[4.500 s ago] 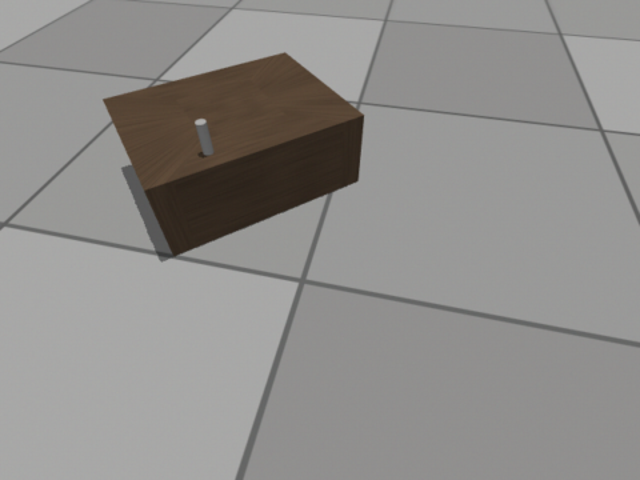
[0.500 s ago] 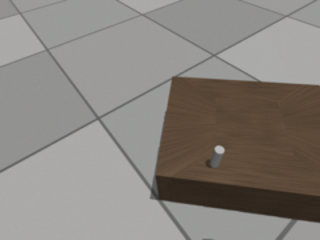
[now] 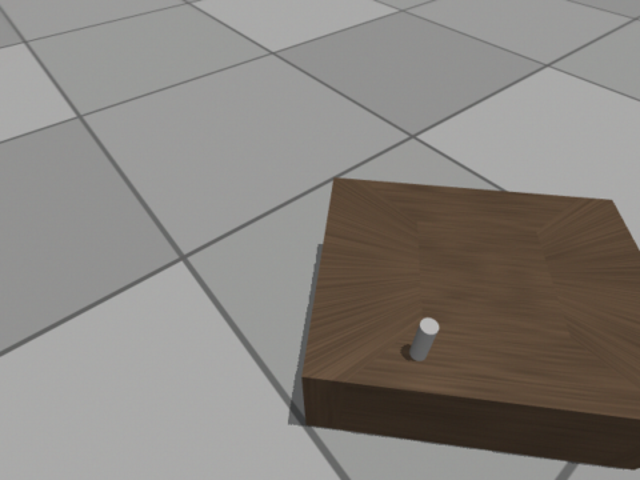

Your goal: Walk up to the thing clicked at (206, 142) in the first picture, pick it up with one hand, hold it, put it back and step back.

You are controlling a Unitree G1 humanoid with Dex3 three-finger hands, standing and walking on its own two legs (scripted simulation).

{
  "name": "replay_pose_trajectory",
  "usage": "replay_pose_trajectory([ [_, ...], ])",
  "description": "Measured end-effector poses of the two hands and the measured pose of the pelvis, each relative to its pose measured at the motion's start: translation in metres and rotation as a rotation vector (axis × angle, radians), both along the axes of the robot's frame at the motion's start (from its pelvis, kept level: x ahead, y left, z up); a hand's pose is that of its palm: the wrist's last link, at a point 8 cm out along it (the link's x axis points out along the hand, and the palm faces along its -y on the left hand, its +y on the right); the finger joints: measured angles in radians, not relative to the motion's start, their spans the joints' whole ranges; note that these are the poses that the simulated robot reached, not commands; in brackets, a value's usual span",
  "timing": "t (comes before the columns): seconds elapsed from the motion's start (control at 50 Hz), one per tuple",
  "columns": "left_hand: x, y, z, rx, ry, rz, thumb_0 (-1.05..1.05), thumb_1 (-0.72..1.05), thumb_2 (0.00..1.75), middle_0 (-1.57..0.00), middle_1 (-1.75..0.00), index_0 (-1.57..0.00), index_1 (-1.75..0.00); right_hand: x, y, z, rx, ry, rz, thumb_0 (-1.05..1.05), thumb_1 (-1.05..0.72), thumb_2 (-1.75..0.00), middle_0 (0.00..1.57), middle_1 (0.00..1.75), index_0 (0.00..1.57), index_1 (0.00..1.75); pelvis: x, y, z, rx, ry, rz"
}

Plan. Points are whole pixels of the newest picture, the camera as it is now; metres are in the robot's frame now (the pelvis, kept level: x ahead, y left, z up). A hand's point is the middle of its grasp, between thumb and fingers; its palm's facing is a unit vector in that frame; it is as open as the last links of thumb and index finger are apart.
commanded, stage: walk up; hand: right
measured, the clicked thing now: (423, 340) +0.49 -0.21 -0.35
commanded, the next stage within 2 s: stand in 0.96 s
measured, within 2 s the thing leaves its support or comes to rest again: neither
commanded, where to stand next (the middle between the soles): +0.08 +0.00 m, yaw -1 degrees
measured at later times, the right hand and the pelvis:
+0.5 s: hand out of the picture +0.08 -0.26 -0.15, palm faces +0.02 +0.94 -0.34, open 7.4 cm; pelvis +0.01 +0.00 +0.01, yaw -1 degrees
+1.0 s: hand out of the picture +0.07 -0.26 -0.15, palm faces +0.03 +0.95 -0.32, open 7.4 cm; pelvis +0.01 +0.00 +0.01, yaw -2 degrees
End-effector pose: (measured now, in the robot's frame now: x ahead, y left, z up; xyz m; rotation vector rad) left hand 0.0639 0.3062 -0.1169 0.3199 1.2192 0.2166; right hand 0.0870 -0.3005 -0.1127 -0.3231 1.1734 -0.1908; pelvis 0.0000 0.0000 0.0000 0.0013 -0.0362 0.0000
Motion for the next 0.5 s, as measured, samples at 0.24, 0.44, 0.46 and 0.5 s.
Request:
replay_pose_trajectory([
  [0.24,0.017,-0.002,0.008,0.011,-0.016,-0.006,0.00,0.90,0.90,-0.20,-0.30,-0.20,-0.30,0.013,0.000,0.000,0.014,-0.007,-0.017,0.01,-0.90,-0.90,0.21,0.30,0.20,0.30,0.005,0.000,0.004,0.004,-0.008,-0.006],
  [0.44,0.030,-0.008,0.006,-0.009,-0.025,-0.027,0.00,0.90,0.90,-0.20,-0.30,-0.20,-0.30,-0.009,-0.001,0.002,0.009,0.040,-0.050,0.01,-0.90,-0.90,0.21,0.30,0.20,0.30,0.006,0.000,0.006,0.005,-0.011,-0.014],
  [0.46,0.030,-0.009,0.006,-0.011,-0.025,-0.029,0.00,0.90,0.90,-0.20,-0.30,-0.20,-0.30,-0.011,-0.001,0.002,0.008,0.044,-0.053,0.01,-0.90,-0.90,0.21,0.30,0.20,0.30,0.006,0.000,0.007,0.005,-0.011,-0.015],
  [0.5,0.031,-0.010,0.006,-0.012,-0.025,-0.032,0.00,0.90,0.90,-0.20,-0.30,-0.20,-0.30,-0.016,-0.002,0.002,0.007,0.051,-0.060,0.01,-0.90,-0.90,0.21,0.30,0.20,0.30,0.006,0.000,0.007,0.006,-0.012,-0.017],
])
